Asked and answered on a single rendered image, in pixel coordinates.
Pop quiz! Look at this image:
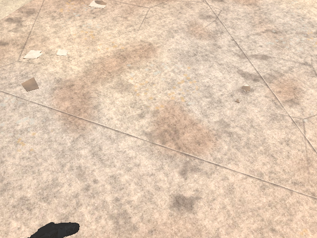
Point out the robot left hand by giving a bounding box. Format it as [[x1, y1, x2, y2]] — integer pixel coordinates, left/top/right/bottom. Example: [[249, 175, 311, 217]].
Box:
[[28, 222, 80, 238]]

